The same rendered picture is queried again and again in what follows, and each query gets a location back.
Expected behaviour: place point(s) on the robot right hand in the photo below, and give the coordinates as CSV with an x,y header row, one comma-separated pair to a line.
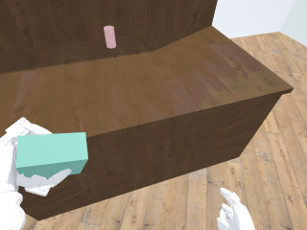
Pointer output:
x,y
238,215

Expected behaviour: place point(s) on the robot left hand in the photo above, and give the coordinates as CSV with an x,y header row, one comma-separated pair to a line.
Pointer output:
x,y
10,179

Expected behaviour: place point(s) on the sponge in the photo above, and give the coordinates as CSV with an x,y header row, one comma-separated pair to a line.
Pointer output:
x,y
48,154

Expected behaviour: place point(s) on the table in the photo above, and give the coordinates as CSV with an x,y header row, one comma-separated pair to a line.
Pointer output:
x,y
173,97

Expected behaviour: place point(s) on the left robot forearm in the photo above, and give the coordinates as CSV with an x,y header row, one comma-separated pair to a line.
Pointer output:
x,y
12,216

